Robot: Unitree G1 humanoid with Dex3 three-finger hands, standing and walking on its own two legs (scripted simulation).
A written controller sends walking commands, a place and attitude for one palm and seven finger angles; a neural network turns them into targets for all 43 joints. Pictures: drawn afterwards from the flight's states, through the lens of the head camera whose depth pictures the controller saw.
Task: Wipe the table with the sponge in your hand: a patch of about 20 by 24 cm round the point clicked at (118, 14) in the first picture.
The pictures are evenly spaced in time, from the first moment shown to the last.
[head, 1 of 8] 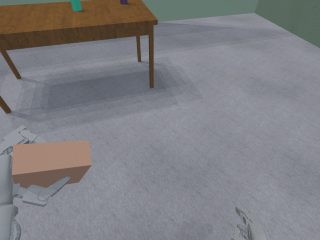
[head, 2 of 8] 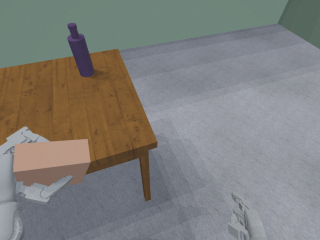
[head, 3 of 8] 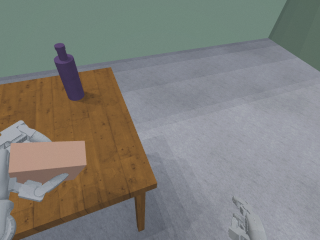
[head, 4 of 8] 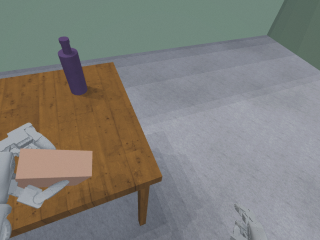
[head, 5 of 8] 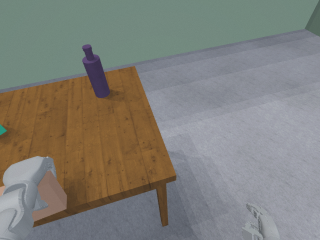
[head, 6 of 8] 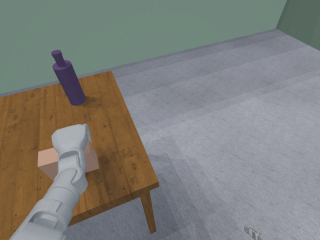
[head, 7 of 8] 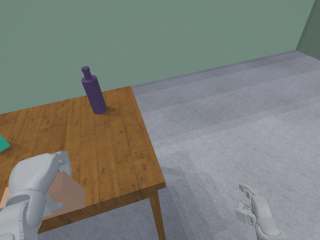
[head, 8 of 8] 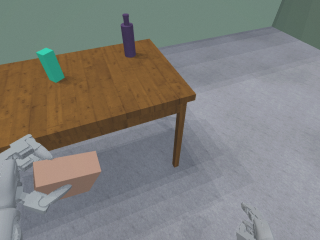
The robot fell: no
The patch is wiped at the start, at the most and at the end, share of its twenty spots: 0.00 0.95 0.95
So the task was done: no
